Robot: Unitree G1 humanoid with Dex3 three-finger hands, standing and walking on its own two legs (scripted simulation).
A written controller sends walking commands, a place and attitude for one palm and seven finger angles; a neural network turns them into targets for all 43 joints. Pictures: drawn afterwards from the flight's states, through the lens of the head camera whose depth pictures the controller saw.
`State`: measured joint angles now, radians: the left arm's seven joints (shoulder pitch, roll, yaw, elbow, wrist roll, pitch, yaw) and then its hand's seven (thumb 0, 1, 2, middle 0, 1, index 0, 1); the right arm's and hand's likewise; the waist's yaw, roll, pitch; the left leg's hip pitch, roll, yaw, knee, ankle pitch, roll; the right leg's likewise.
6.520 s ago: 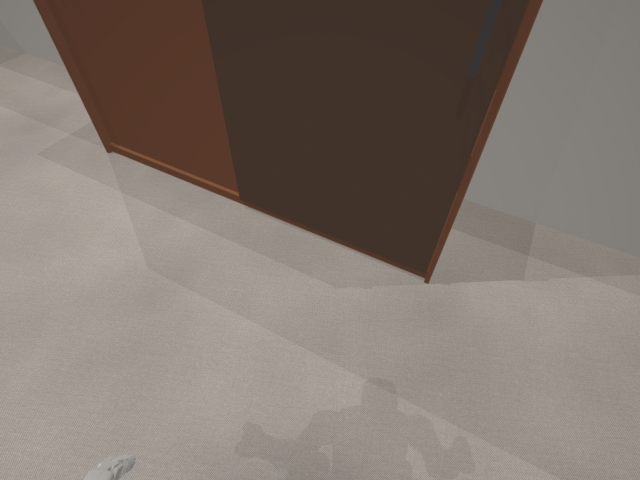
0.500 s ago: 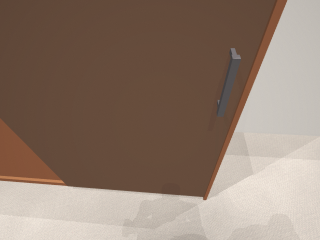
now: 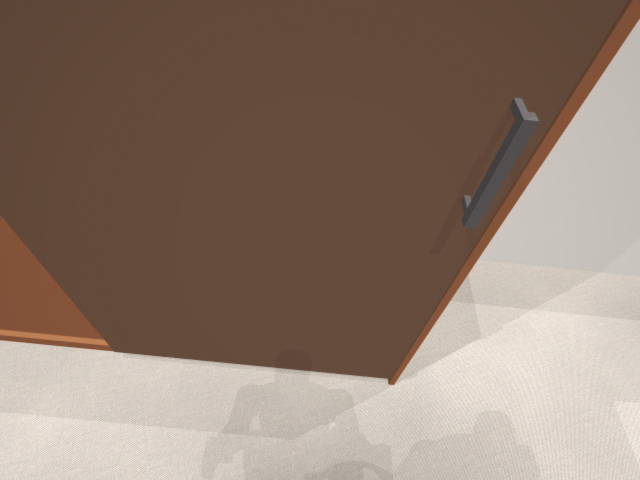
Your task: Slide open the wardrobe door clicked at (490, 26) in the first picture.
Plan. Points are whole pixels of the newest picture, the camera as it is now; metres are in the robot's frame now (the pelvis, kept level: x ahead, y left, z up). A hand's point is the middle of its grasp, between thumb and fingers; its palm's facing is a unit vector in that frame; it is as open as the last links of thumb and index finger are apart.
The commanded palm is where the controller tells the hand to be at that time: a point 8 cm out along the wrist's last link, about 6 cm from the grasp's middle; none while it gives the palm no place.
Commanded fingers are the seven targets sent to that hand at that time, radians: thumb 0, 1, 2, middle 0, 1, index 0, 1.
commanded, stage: come to a stop and stand still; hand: right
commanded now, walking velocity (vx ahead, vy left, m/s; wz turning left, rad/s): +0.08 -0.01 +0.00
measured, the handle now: (491, 168) +0.48 -0.21 +0.15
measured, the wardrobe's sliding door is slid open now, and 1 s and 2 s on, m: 0.00 0.00 0.00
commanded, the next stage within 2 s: look again from close up in 0.80 s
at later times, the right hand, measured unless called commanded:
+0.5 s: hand out of the picture +0.00 -0.24 -0.18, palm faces +0.02 +0.98 -0.18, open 7.3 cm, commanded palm none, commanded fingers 0.00 -0.90 -0.90 0.20 0.30 0.20 0.30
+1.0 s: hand out of the picture +0.00 -0.24 -0.18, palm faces +0.01 +0.97 -0.23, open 7.3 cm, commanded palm none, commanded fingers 0.00 -0.90 -0.90 0.20 0.30 0.20 0.30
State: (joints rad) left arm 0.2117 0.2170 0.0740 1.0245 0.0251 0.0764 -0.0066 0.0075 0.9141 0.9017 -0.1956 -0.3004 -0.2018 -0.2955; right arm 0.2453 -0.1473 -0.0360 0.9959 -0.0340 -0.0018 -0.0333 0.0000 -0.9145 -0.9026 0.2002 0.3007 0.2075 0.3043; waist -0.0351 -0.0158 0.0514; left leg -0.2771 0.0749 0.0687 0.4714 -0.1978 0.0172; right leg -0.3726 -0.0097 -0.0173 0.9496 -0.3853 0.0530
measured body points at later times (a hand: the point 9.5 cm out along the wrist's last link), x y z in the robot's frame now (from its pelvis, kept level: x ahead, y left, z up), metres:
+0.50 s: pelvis +0.00 -0.07 +0.00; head +0.01 -0.08 +0.45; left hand +0.01 +0.16 -0.16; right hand +0.00 -0.29 -0.17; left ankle +0.00 +0.08 -0.74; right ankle -0.04 -0.16 -0.74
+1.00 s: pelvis +0.00 -0.07 -0.01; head -0.01 -0.05 +0.44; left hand +0.00 +0.15 -0.18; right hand +0.00 -0.29 -0.16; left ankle +0.00 +0.08 -0.74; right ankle -0.04 -0.16 -0.74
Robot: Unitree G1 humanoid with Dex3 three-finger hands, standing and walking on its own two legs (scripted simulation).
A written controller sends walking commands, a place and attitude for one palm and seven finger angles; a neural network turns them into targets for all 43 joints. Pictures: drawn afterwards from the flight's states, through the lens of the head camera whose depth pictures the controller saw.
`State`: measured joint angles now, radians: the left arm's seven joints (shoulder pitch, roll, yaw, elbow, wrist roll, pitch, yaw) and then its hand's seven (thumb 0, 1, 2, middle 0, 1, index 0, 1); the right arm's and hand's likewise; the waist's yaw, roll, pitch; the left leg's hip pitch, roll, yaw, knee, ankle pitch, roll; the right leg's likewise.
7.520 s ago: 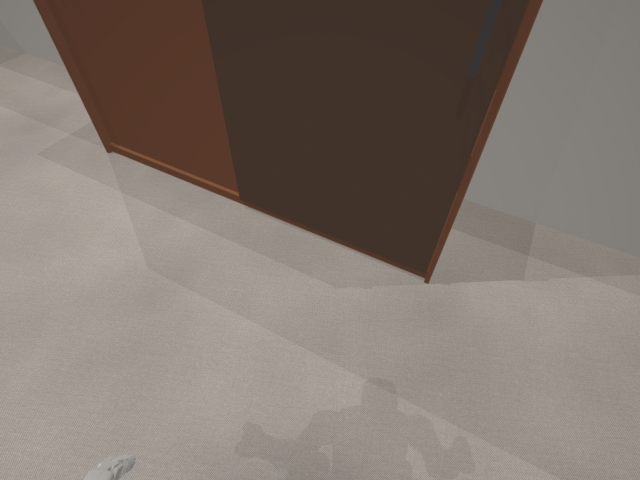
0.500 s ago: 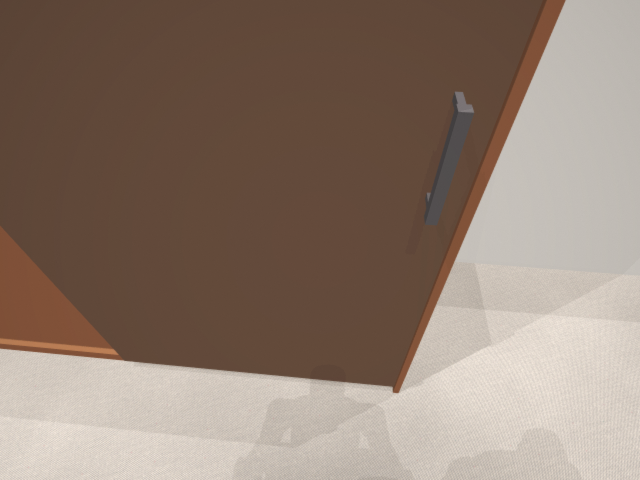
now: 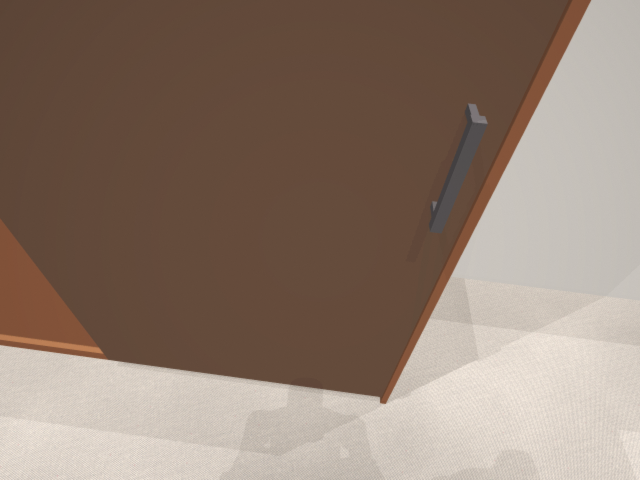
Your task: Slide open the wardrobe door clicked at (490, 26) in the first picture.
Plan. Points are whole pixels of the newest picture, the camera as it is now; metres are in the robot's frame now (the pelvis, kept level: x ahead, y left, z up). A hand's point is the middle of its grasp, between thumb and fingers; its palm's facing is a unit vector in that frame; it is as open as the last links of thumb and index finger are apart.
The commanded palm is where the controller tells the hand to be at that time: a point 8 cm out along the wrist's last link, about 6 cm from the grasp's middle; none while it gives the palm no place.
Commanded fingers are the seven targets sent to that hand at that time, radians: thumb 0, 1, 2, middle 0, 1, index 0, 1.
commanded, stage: look again from close up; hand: right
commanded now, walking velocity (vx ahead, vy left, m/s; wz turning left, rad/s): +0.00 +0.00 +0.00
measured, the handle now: (452, 173) +0.48 -0.15 +0.16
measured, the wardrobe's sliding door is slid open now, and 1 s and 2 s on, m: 0.00 0.00 0.00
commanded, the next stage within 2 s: raise the hand with hooked fingers in 0.84 s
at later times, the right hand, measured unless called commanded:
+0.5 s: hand out of the picture -0.01 -0.13 -0.16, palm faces +0.02 +0.98 -0.21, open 7.3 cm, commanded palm none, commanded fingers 0.00 -0.90 -0.90 0.20 0.30 0.20 0.30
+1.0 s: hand out of the picture +0.02 -0.14 -0.15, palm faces +0.15 +0.96 -0.22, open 7.2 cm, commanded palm +0.08 -0.18 -0.06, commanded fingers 0.00 -0.81 -0.86 0.21 0.36 0.21 0.36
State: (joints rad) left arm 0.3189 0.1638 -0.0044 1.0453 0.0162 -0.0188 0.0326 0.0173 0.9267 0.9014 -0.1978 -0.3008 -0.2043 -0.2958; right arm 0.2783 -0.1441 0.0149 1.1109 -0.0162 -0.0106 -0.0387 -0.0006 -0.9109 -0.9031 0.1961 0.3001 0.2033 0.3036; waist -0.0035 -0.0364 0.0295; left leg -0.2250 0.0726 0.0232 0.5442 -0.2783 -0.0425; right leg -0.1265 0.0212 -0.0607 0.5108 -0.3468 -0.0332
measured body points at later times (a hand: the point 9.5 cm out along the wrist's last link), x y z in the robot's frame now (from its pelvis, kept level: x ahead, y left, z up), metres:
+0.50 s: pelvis -0.01 +0.04 +0.01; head +0.00 +0.05 +0.46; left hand -0.02 +0.26 -0.16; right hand -0.01 -0.19 -0.15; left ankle +0.01 +0.15 -0.73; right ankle -0.04 -0.09 -0.73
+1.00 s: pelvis -0.02 +0.04 +0.00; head -0.01 +0.05 +0.45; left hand -0.02 +0.26 -0.16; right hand +0.01 -0.19 -0.13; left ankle +0.01 +0.15 -0.73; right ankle -0.04 -0.09 -0.73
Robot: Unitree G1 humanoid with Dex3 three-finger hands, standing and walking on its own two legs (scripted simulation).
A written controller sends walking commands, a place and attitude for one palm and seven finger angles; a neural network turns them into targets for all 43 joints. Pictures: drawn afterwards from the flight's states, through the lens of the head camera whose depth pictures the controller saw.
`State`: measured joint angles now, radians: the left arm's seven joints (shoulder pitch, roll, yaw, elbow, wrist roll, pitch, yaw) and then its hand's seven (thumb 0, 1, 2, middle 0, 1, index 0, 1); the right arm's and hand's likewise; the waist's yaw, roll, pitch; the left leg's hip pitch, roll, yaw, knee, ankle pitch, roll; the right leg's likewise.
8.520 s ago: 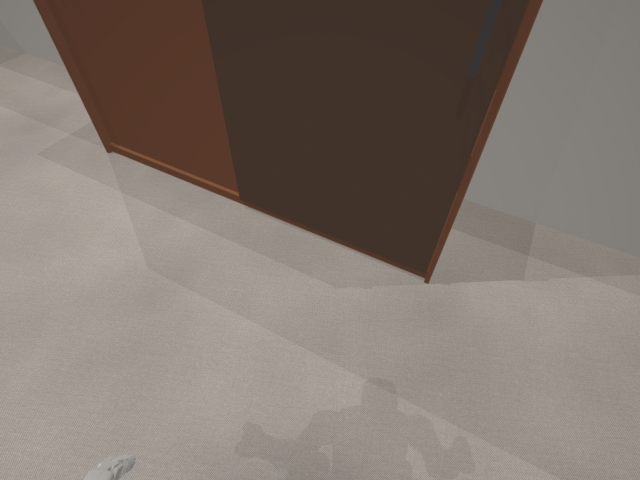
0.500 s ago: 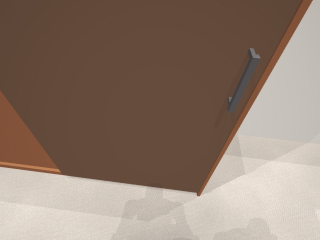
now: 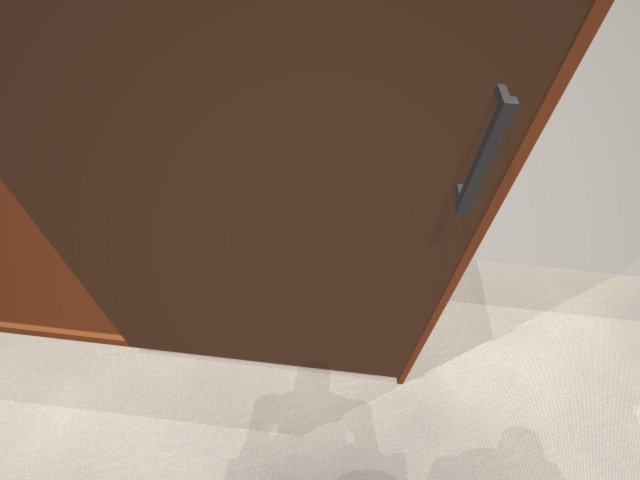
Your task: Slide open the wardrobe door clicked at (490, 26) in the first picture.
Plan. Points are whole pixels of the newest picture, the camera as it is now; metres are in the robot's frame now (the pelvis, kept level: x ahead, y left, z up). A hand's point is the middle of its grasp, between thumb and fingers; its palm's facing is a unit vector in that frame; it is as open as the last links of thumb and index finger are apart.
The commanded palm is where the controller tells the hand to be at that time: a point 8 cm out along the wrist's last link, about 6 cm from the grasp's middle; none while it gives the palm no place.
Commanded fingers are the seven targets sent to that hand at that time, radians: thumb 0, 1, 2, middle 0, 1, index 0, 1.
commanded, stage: raise the hand with hooked fingers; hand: right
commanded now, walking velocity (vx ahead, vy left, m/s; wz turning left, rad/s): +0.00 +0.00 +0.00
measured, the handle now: (479, 154) +0.50 -0.19 +0.15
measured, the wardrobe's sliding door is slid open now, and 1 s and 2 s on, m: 0.00 0.00 0.00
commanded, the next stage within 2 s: none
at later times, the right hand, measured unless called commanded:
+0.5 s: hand (530, 467) +0.15 -0.21 +0.01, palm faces +0.20 +0.98 -0.05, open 9.4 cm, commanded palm +0.14 -0.27 +0.02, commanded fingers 0.00 -0.22 -0.61 0.25 0.74 0.25 0.74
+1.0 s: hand (581, 379) +0.22 -0.26 +0.07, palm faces +0.12 +0.99 -0.07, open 12.4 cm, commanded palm +0.19 -0.31 +0.10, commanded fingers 0.00 0.36 -0.36 0.29 1.11 0.29 1.11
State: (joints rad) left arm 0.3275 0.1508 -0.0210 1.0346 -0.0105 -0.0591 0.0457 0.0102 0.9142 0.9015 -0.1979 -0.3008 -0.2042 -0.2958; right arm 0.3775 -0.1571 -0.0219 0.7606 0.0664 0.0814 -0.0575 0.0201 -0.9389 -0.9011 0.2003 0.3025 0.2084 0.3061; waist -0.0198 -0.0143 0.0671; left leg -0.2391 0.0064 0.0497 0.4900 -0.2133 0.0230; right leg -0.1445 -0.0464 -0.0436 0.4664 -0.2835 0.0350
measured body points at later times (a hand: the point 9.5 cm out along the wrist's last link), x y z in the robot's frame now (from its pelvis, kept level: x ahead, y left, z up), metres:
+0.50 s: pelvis -0.01 -0.02 -0.06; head +0.02 -0.03 +0.39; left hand +0.23 +0.19 -0.09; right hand +0.14 -0.27 +0.01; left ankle +0.03 +0.10 -0.74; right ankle -0.02 -0.14 -0.74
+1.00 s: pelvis +0.01 -0.03 -0.03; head +0.02 -0.02 +0.42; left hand +0.19 +0.22 -0.09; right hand +0.21 -0.32 +0.08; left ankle +0.03 +0.10 -0.74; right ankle -0.02 -0.14 -0.74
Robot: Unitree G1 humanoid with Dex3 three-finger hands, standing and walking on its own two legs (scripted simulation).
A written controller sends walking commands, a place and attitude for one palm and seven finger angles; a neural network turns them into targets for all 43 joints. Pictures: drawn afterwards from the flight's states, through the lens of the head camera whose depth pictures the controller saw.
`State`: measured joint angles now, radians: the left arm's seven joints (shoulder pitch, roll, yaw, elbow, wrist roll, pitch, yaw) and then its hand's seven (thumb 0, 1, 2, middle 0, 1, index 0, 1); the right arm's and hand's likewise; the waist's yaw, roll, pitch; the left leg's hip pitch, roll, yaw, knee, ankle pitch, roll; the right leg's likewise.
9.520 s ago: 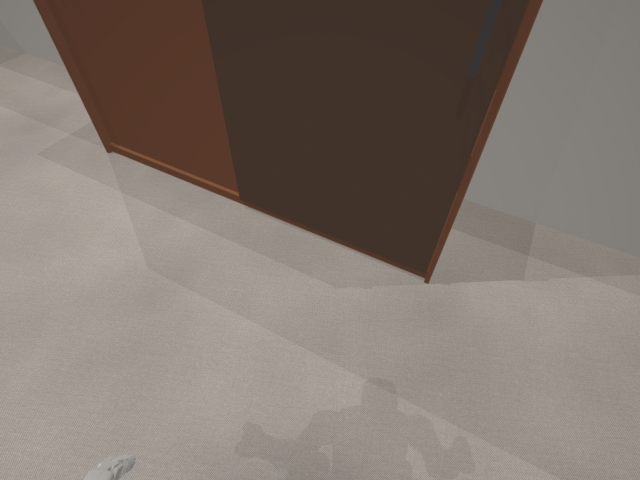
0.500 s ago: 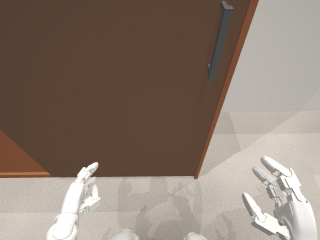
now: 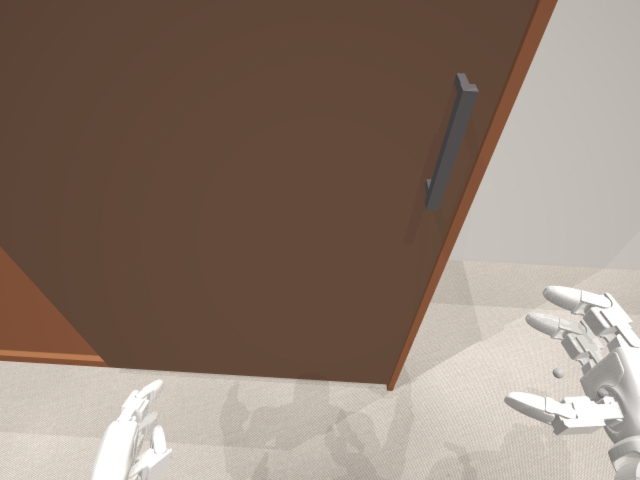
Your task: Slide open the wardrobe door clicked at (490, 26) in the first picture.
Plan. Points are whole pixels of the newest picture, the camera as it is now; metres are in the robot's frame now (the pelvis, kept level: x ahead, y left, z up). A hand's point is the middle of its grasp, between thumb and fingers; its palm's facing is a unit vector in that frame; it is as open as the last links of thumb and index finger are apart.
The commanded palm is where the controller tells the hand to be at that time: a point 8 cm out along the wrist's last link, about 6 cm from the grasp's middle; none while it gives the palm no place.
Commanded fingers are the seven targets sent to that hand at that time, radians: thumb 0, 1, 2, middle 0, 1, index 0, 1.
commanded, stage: raise the hand with hooked fingers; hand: right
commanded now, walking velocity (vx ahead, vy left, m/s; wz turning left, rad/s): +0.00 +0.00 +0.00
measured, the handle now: (445, 147) +0.50 -0.15 +0.18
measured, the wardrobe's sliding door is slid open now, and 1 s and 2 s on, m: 0.00 0.00 0.00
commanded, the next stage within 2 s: move the hooked fingers beside the handle in 1.04 s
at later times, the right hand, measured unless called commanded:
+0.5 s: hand (633, 293) +0.27 -0.28 +0.18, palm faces +0.12 +0.99 -0.07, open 13.9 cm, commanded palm +0.23 -0.31 +0.20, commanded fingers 0.00 0.50 -0.30 0.30 1.20 0.30 1.20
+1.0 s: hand (631, 282) +0.27 -0.27 +0.19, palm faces +0.13 +0.99 -0.05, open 13.9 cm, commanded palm +0.24 -0.31 +0.20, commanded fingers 0.00 0.50 -0.30 0.30 1.20 0.30 1.20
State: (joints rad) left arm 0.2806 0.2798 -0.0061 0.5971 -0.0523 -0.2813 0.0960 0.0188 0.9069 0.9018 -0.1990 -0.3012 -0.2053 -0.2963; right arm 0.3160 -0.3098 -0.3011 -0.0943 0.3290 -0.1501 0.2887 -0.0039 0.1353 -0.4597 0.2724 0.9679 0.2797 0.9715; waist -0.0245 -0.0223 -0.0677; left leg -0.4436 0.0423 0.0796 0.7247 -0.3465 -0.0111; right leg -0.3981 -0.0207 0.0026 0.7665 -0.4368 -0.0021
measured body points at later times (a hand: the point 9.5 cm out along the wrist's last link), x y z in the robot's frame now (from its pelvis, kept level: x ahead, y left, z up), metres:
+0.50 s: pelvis +0.00 +0.01 +0.02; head -0.02 +0.02 +0.47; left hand +0.19 +0.22 -0.05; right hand +0.25 -0.33 +0.19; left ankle +0.01 +0.13 -0.71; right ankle -0.03 -0.12 -0.71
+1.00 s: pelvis +0.00 +0.01 +0.02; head -0.02 +0.02 +0.47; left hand +0.18 +0.24 -0.04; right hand +0.26 -0.33 +0.19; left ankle +0.01 +0.13 -0.71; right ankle -0.03 -0.12 -0.71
